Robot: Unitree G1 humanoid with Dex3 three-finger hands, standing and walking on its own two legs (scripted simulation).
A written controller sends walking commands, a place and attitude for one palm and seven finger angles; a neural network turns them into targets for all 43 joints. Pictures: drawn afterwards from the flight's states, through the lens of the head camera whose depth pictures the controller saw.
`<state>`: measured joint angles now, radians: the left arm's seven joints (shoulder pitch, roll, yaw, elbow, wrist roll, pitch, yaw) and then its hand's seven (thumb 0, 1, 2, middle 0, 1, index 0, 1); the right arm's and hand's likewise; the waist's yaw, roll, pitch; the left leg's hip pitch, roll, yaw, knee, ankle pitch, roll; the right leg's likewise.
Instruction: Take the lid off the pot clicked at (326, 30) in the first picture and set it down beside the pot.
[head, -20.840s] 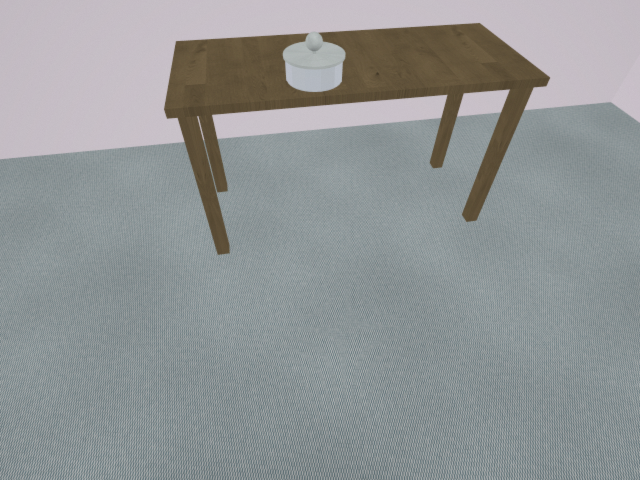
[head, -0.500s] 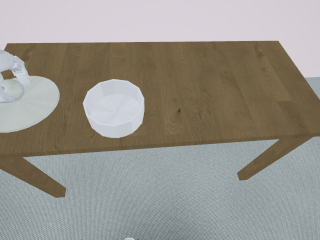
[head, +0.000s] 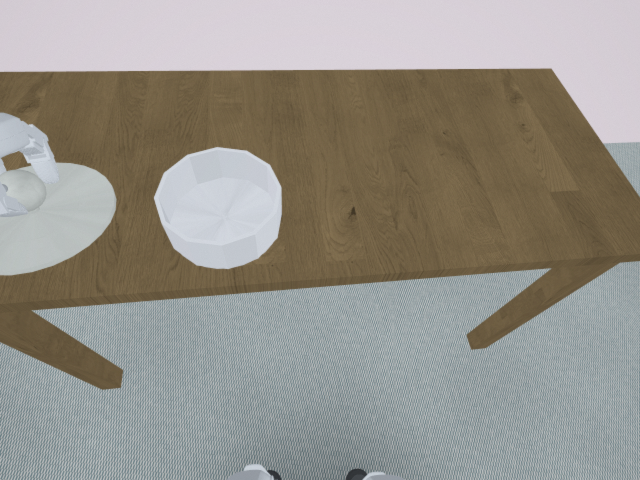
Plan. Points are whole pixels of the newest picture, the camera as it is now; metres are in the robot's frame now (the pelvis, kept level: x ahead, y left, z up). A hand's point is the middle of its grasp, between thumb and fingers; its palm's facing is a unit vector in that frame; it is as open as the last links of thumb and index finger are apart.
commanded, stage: lower the lid onto the table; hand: left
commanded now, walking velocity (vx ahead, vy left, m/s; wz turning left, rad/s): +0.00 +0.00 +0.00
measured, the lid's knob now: (20, 191) +0.46 +0.36 +0.05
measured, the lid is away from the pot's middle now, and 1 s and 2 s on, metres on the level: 0.23 0.24 0.24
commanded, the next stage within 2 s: open the fingers wide in 1.08 s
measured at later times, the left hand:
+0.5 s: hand (18, 195) +0.45 +0.36 +0.05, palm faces -0.51 -0.14 -0.85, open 8.1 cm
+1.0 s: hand (35, 207) +0.46 +0.36 +0.02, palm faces -0.51 -0.13 -0.85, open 8.1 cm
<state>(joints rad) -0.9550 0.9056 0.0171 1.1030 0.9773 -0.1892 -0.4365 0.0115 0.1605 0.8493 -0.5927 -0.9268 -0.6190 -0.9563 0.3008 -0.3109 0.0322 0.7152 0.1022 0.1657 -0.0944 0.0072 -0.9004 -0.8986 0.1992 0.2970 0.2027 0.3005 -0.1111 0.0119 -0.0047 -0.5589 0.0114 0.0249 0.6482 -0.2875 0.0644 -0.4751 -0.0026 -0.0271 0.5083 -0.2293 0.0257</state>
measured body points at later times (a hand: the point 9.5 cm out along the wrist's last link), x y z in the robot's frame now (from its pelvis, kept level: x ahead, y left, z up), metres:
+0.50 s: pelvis +0.01 +0.00 -0.01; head +0.12 +0.03 +0.42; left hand +0.47 +0.37 +0.10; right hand +0.01 -0.29 -0.12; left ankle +0.01 +0.07 -0.73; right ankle +0.01 -0.16 -0.73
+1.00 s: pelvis +0.00 +0.00 -0.02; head +0.13 +0.04 +0.41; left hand +0.48 +0.36 +0.07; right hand +0.00 -0.28 -0.13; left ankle +0.01 +0.07 -0.73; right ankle +0.01 -0.16 -0.73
